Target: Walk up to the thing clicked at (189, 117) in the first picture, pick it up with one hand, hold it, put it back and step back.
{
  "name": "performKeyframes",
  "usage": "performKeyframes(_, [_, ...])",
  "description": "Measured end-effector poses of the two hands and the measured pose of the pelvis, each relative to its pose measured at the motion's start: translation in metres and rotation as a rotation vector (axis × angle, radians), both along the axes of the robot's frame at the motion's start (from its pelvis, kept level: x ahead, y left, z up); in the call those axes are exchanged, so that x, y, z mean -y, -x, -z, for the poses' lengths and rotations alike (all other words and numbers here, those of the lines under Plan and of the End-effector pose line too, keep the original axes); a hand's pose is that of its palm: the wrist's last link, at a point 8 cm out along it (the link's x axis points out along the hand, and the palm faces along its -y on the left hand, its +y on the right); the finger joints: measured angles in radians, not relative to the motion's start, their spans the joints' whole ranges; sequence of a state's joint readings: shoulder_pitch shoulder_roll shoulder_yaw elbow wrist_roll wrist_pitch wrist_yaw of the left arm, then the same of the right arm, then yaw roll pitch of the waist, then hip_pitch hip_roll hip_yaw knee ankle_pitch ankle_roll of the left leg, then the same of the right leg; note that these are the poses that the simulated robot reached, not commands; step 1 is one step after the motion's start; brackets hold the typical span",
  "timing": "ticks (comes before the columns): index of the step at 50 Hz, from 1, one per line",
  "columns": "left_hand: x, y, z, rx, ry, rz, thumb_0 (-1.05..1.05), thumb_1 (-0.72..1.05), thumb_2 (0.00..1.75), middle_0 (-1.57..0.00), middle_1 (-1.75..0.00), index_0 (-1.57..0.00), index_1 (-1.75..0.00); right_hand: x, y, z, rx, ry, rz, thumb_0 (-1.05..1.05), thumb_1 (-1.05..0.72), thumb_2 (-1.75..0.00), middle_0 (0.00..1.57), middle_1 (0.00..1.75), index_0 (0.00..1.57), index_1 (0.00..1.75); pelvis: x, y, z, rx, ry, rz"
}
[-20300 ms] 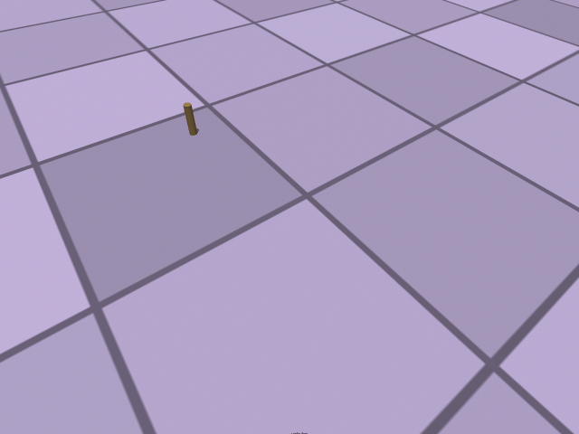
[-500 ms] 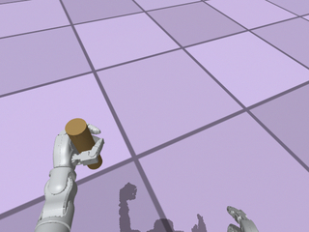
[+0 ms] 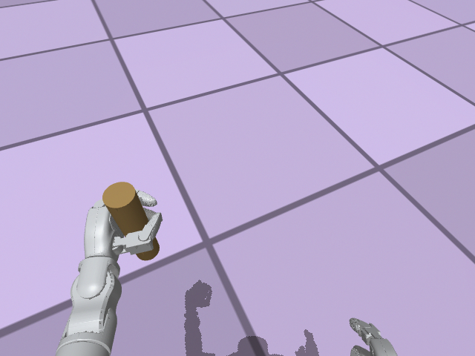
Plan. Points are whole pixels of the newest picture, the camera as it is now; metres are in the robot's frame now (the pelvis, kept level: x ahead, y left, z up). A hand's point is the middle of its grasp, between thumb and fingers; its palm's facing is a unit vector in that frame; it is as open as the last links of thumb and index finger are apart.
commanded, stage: hold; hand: left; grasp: from the side
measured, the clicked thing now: (135, 226) +0.33 +0.18 +0.03
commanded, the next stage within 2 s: crouch in 0.40 s
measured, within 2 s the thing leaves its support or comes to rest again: neither
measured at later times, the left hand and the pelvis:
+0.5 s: hand (139, 224) +0.33 +0.17 +0.05, palm faces +0.10 -0.99 -0.01, open 5.7 cm; pelvis +0.00 +0.00 +0.00, yaw +0 degrees
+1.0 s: hand (149, 251) +0.33 +0.18 -0.08, palm faces +0.12 -0.99 +0.00, open 5.7 cm; pelvis -0.02 +0.00 -0.07, yaw +0 degrees
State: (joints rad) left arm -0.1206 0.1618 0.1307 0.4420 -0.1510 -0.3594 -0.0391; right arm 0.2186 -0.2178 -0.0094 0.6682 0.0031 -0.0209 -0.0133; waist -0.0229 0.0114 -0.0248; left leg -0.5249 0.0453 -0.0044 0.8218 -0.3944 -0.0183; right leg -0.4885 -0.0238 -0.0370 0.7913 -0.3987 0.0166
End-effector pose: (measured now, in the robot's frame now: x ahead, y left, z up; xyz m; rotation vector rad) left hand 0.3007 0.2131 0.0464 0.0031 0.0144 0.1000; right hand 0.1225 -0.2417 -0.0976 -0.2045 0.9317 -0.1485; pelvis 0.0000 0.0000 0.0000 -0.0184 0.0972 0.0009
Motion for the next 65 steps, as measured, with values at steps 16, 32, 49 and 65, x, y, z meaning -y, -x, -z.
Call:
performKeyframes(16, [-0.005,-0.001,-0.001,0.004,-0.001,-0.005,0.00,0.15,1.06,-0.94,-1.09,-0.99,-1.07,-0.001,0.001,-0.001,0.001,0.002,0.002,0.01,-0.91,-0.90,0.20,0.30,0.20,0.30,-0.002,0.000,0.000,0.001,0.002,0.001])
performKeyframes(32, [-0.006,0.001,0.004,-0.006,-0.006,-0.006,0.00,0.15,1.06,-0.94,-1.09,-0.99,-1.07,-0.005,-0.001,0.000,0.002,-0.005,0.000,0.01,-0.90,-0.90,0.20,0.30,0.20,0.30,-0.003,-0.001,0.001,-0.004,0.003,0.001])
performKeyframes(49, [-0.014,-0.005,0.111,-0.039,0.007,-0.019,0.00,0.14,1.07,-0.94,-1.09,-0.99,-1.07,0.013,0.021,0.057,-0.101,0.050,-0.037,0.01,-0.89,-0.90,0.20,0.30,0.20,0.30,-0.002,0.018,0.057,-0.206,0.012,0.003])
performKeyframes(65, [-0.027,-0.025,0.277,-0.004,-0.004,-0.031,0.00,0.14,1.07,-0.94,-1.09,-0.99,-1.06,0.014,0.048,0.218,-0.240,0.051,-0.075,0.01,-0.90,-0.90,0.20,0.30,0.20,0.30,-0.002,0.047,0.202,-0.453,0.027,0.024])
